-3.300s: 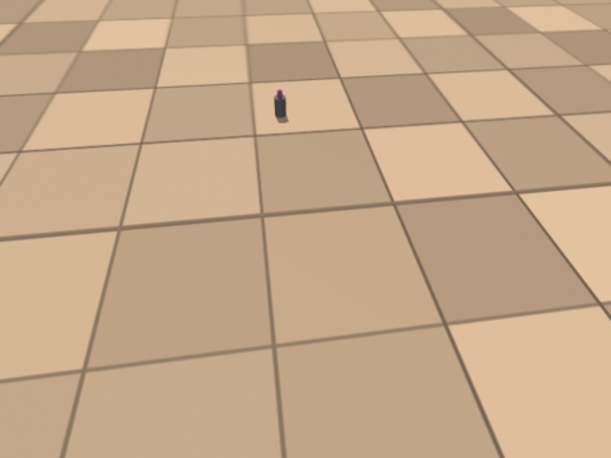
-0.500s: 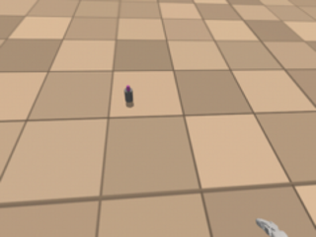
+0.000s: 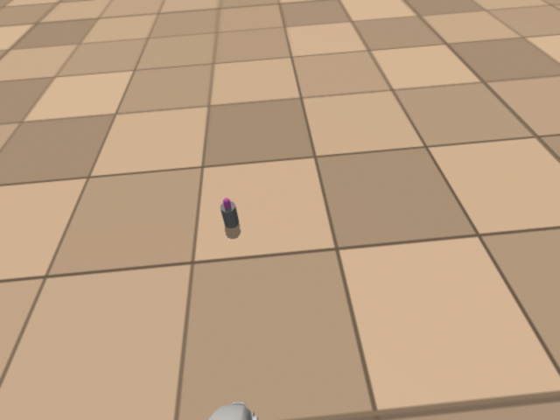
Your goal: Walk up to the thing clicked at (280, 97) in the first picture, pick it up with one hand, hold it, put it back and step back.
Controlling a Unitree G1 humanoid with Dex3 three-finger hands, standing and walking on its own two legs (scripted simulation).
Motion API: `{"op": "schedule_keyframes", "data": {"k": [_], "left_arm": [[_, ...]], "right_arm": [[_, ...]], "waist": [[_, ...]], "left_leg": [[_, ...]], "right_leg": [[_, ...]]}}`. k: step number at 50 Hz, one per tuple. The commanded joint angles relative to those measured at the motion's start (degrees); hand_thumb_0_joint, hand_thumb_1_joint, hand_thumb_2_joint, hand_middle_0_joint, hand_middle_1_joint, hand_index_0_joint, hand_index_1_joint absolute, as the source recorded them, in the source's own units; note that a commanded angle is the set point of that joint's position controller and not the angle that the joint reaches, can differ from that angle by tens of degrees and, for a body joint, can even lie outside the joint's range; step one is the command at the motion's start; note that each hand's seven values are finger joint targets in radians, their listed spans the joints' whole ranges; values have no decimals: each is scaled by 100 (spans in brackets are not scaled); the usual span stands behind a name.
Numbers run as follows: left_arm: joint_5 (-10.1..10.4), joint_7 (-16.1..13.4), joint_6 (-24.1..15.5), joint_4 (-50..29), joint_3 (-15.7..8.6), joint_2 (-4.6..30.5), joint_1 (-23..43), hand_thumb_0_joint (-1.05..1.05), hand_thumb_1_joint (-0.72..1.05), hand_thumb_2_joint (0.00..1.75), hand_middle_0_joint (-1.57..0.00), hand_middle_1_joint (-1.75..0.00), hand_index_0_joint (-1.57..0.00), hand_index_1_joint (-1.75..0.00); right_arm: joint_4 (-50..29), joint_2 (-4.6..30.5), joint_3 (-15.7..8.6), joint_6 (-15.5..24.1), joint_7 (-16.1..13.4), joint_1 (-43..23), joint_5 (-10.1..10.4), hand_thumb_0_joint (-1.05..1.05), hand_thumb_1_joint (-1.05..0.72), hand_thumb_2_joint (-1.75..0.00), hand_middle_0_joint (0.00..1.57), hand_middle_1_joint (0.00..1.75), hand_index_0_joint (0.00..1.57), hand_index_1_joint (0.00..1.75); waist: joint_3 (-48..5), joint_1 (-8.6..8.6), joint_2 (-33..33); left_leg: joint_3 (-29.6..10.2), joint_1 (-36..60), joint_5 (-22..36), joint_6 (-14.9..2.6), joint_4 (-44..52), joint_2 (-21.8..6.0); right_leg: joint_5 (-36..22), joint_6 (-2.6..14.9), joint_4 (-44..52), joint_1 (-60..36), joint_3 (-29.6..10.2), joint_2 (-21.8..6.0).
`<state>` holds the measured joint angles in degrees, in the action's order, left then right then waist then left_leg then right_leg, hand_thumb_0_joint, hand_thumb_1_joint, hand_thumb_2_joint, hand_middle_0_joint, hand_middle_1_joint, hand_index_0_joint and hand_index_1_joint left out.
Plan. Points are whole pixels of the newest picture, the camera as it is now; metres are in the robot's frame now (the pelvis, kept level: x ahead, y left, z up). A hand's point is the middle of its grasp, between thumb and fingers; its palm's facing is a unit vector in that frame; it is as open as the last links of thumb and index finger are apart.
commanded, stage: walk up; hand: left
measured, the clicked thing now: (228, 211) +1.08 +0.32 -0.69
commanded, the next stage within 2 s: none
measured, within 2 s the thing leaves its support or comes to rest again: neither
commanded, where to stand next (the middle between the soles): +0.74 +0.12 m, yaw -3 degrees
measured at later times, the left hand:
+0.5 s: hand (109, 353) +0.26 +0.34 -0.15, palm faces -0.06 -0.94 -0.35, open 7.4 cm
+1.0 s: hand (128, 273) +0.42 +0.36 -0.14, palm faces -0.02 -0.92 -0.40, open 7.4 cm
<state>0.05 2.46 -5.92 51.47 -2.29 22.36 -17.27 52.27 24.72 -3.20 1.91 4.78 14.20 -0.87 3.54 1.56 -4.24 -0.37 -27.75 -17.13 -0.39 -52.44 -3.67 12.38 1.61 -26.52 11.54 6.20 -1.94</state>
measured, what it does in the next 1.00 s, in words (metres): walks ahead: left foot, then right foot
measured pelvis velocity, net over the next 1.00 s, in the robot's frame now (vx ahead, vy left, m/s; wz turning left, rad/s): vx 0.38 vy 0.07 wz -0.02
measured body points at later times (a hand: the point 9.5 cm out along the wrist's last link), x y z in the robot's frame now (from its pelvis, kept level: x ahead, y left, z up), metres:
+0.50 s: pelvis +0.20 +0.06 +0.00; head +0.22 +0.08 +0.45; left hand +0.26 +0.39 -0.12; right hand +0.26 -0.26 -0.10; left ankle +0.19 +0.16 -0.74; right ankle +0.29 -0.09 -0.69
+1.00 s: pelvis +0.38 +0.07 -0.01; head +0.39 +0.07 +0.44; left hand +0.42 +0.41 -0.11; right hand +0.46 -0.25 -0.12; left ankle +0.48 +0.22 -0.72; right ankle +0.37 -0.07 -0.74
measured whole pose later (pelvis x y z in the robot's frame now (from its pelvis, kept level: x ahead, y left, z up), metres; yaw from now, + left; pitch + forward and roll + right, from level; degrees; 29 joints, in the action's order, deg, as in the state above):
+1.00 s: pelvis +0.38 +0.07 -0.01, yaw -1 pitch -3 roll -2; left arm -0.4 2.3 -4.7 50.1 -2.5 24.6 -18.4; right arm 50.6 24.9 -4.2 1.7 5.4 14.7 -1.4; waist 3.5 2.0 -2.2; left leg 0.9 -25.2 -14.6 -0.4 -38.9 -5.6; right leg 17.9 0.1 -31.8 11.4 4.5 -3.4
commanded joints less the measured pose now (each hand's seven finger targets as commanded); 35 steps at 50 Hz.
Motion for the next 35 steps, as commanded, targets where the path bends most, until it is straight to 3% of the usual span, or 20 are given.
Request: {"op": "schedule_keyframes", "data": {"k": [1,4,6,8,9,10,11,12,13,14,17,22,24,28,30,31,32,33,34,35], "left_arm": [[-22,-93,-153,-458,-521,1828,0,0,90,90,-20,-30,-20,-30],[-24,-75,-132,-455,-519,1886,-33,0,90,90,-20,-30,-20,-30],[-17,-73,-105,-413,-503,1919,-72,0,90,90,-20,-30,-20,-30],[-23,-87,-68,-424,-473,1913,81,0,90,90,-20,-30,-20,-30],[-24,-92,-61,-419,-389,1738,-16,0,90,90,-20,-30,-20,-30],[-22,-91,-44,-449,-260,1407,-229,0,90,90,-20,-30,-20,-30],[88,-86,-26,-519,-207,1086,-264,0,90,90,-20,-30,-20,-30],[30,-187,15,-405,-308,1588,-47,0,90,90,-20,-30,-20,-30],[37,-192,21,-342,-243,1660,-55,0,90,90,-20,-30,-20,-30],[81,-161,21,-229,-239,1548,-255,0,90,90,-20,-30,-20,-30],[63,-76,84,-34,-270,1449,-553,0,90,90,-20,-30,-20,-30],[-27,30,141,-258,-267,1258,30,0,90,90,-20,-30,-20,-30],[-31,66,133,-306,-278,1186,194,0,90,90,-20,-30,-20,-30],[-16,81,77,-301,-309,1145,400,0,90,90,-20,-30,-20,-30],[-28,46,41,-160,-353,1156,69,0,90,90,-20,-30,-20,-30],[-42,-11,-10,-100,-410,1314,-269,0,90,90,-20,-30,-20,-30],[-61,-88,-76,-15,-518,1587,-802,0,90,90,-20,-30,-20,-30],[-68,-169,-122,-78,-666,2202,-1117,0,90,90,-20,-30,-20,-30],[20,-169,-71,-96,-647,2308,-931,0,90,90,-20,-30,-20,-30],[87,-186,-68,-213,-591,2121,-684,0,90,90,-20,-30,-20,-30]], "right_arm": [[-527,932,-336,121,49,-320,-77,0,-90,-90,20,30,20,30],[-604,906,-369,165,89,-608,-60,0,-90,-90,20,30,20,30],[-601,905,-394,189,93,-632,-46,0,-90,-90,20,30,20,30],[-489,934,-421,227,60,-224,-54,0,-90,-90,20,30,20,30],[-350,1094,-484,257,14,126,-66,0,-90,-90,20,30,20,30],[-175,1464,-613,306,-66,818,-116,0,-90,-90,20,30,20,30],[-274,1968,-735,345,-128,1166,-96,0,-90,-90,20,30,20,30],[-310,2014,-769,319,-134,1071,72,0,-90,-90,20,30,20,30],[-408,1773,-687,294,-179,711,106,0,-90,-90,20,30,20,30],[-523,1549,-581,313,-213,395,105,0,-90,-90,20,30,20,30],[-606,1292,-441,372,-235,96,130,0,-90,-90,20,30,20,30],[-702,1364,-451,404,-232,296,63,0,-90,-90,20,30,20,30],[-747,1368,-453,387,-214,282,56,0,-90,-90,20,30,20,30],[-846,1363,-439,318,-203,192,53,0,-90,-90,20,30,20,30],[-897,1314,-421,263,-207,125,76,0,-90,-90,20,30,20,30],[-926,1178,-344,250,-209,198,73,0,-90,-90,20,30,20,30],[-958,861,-243,263,-209,415,80,0,-90,-90,20,30,20,30],[-1064,568,-129,249,-199,608,68,0,-90,-90,20,30,20,30],[-929,1169,-296,174,-260,352,38,0,-90,-90,20,30,20,30],[-804,1255,-315,128,-297,258,40,0,-90,-90,20,30,20,30]], "waist": [[-4,57,1080],[-2,92,1011],[84,64,929],[10,-229,843],[-188,-423,439],[-630,-737,-591],[-674,-834,-1792],[-636,-821,-959],[-364,-588,-290],[-224,-402,-218],[-134,-192,-462],[61,-295,-400],[88,-304,-378],[2,-268,-234],[-122,-38,74],[-390,141,363],[-808,387,1249],[-1035,421,2245],[-816,448,1570],[-469,329,1005]], "left_leg": [[32,-148,475,63,1174,-314],[159,318,862,-4,1681,-280],[293,620,752,-54,1841,-172],[466,1304,584,-136,2094,-15],[483,2055,324,-240,2170,149],[-387,3067,-646,-562,2699,-250],[-3086,3705,-1505,-1037,3751,-1679],[-3561,3326,-1582,-1521,3922,-2085],[-2736,2842,-1137,-1406,3810,-1849],[-2039,2533,-547,-1163,3743,-1520],[-954,1939,639,-1106,3786,-1219],[-566,2033,823,-1395,3917,-1260],[-418,1900,602,-1319,3902,-1169],[-143,1705,920,-1138,3402,-992],[-7,1309,705,-981,2817,-895],[200,1242,1139,-847,2049,-679],[504,815,963,-622,568,-263],[603,-549,-1184,-304,-749,434],[36,-1027,-1511,-275,-1325,303],[-351,-1009,-1230,-224,-1483,103]], "right_leg": [[1056,1070,1461,-49,-1198,-1415],[1167,979,1322,139,-1094,-1423],[1004,923,1128,223,-1003,-1399],[449,813,492,437,-820,-1336],[-255,669,-306,739,-567,-1114],[-707,438,-2123,1348,-170,-668],[1320,72,-3634,2867,-35,314],[1787,170,-4165,2921,-663,44],[1389,157,-4309,2873,-1032,-123],[986,139,-4052,2601,-1161,-244],[653,-3,-3349,2049,-918,-431],[387,-171,-2134,2134,-590,-550],[-52,-129,-1622,1857,-462,-518],[-397,-43,-793,1027,-251,-246],[-611,-13,-441,115,-97,-42],[-344,75,-212,-556,-134,43],[186,282,256,-1376,-954,-460],[789,802,799,-2193,-3449,-2011],[1171,1454,1056,-1912,-4418,-2490],[911,1430,1072,-1413,-3955,-2368]]}}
